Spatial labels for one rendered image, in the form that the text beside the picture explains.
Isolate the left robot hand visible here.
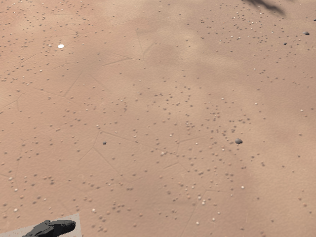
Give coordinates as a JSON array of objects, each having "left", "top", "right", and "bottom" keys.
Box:
[{"left": 22, "top": 219, "right": 76, "bottom": 237}]

